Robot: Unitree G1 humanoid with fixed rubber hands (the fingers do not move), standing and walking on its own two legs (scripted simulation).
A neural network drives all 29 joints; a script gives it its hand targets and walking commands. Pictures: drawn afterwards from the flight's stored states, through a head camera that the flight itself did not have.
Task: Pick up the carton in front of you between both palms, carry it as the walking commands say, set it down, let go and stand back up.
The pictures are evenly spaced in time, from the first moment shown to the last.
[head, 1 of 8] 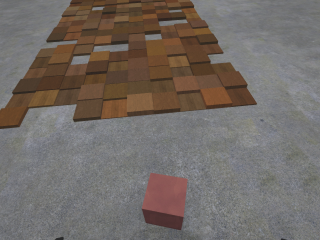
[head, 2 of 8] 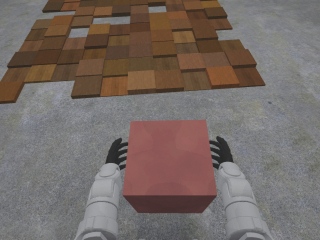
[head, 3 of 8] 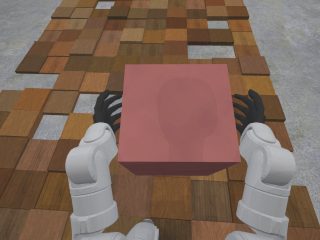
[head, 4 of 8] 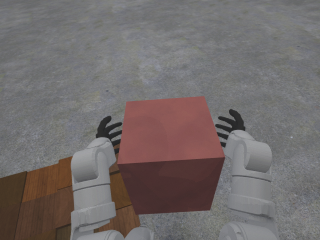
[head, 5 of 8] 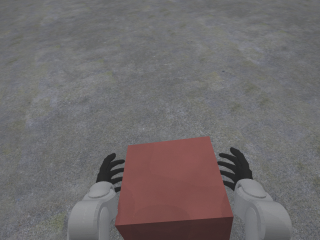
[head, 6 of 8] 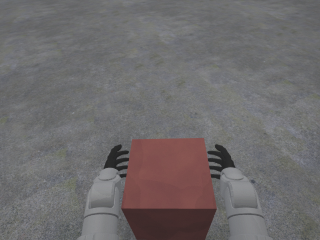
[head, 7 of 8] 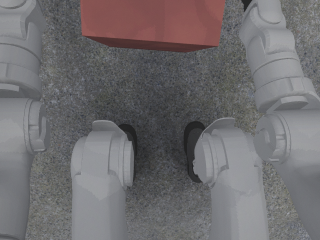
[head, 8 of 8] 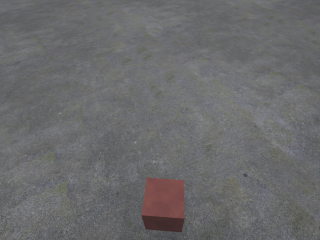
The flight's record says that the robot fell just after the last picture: no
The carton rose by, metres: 0.77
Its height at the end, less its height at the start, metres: +0.00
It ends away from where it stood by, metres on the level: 8.32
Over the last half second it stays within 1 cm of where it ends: yes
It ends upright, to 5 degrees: yes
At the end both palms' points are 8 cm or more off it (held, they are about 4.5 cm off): yes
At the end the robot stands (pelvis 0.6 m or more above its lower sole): yes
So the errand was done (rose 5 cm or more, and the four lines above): yes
